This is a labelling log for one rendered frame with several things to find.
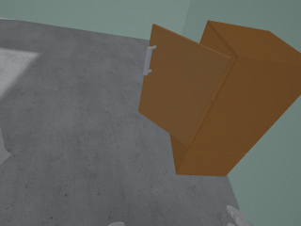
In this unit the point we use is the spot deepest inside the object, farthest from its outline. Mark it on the cupboard door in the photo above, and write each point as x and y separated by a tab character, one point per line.
183	77

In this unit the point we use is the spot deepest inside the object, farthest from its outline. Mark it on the handle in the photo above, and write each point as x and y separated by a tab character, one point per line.
147	63

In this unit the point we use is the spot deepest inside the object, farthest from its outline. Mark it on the robot right hand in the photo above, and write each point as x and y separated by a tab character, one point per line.
238	216

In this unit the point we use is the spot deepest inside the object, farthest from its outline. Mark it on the robot left hand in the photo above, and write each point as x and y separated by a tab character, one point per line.
4	154

